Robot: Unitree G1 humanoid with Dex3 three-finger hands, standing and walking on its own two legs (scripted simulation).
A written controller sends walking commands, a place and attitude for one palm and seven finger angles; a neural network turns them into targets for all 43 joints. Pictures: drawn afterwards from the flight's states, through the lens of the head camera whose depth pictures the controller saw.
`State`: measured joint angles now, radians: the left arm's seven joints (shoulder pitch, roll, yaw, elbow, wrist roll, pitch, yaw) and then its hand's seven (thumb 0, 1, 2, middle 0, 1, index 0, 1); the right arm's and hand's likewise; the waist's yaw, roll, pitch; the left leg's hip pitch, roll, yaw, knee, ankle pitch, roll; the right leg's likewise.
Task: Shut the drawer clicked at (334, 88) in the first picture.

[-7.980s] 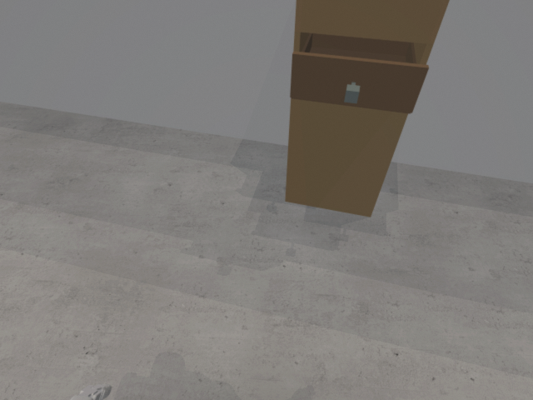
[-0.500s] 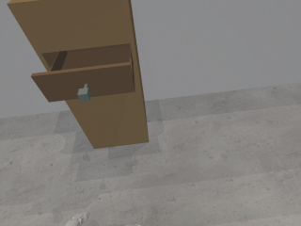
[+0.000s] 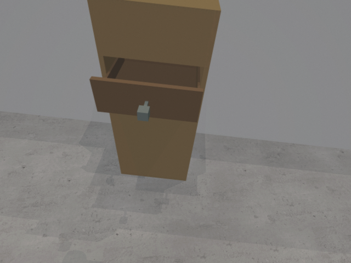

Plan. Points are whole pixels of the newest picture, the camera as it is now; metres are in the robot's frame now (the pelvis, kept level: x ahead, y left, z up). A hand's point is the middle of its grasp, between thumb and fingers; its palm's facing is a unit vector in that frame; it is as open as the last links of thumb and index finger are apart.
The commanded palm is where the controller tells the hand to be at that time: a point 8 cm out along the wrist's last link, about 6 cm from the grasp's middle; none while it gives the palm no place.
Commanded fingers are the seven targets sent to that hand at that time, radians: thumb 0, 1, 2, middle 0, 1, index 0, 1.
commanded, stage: take the last steps up to it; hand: left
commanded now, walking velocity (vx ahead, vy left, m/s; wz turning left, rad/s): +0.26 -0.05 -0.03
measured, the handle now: (144, 109) +0.59 +0.17 -0.01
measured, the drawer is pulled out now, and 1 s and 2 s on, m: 0.16 0.16 0.16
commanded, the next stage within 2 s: come to a stop and stand still in 0.32 s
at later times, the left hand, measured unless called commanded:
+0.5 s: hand (135, 230) +0.24 +0.13 -0.17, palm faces +0.02 -0.98 -0.21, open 7.4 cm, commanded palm none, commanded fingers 0.00 0.90 0.90 -0.20 -0.30 -0.20 -0.30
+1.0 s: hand (101, 262) +0.16 +0.21 -0.19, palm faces +0.11 -0.97 -0.20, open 7.4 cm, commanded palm none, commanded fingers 0.00 0.90 0.90 -0.20 -0.30 -0.20 -0.30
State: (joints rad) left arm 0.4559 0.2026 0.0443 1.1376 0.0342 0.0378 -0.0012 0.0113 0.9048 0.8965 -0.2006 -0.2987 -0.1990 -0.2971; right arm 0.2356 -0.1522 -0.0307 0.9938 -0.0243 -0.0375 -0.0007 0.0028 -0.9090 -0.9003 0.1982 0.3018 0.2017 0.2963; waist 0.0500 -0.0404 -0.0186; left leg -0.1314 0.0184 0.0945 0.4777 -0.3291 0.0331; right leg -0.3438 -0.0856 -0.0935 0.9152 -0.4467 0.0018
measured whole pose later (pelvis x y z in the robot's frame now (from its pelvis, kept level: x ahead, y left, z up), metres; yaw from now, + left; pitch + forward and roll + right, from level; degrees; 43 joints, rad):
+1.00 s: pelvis +0.14 +0.02 +0.00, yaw +1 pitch +0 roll +0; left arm 0.24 0.20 0.06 1.04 0.02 0.06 0.03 0.01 0.91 0.90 -0.20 -0.30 -0.20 -0.30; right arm 0.19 -0.15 -0.04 1.01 -0.02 0.02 -0.02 0.00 -0.91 -0.90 0.20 0.30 0.20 0.30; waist 0.04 -0.06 0.04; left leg -0.20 -0.01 0.05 0.52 -0.31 0.03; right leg -0.39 -0.06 -0.07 0.65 -0.35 0.00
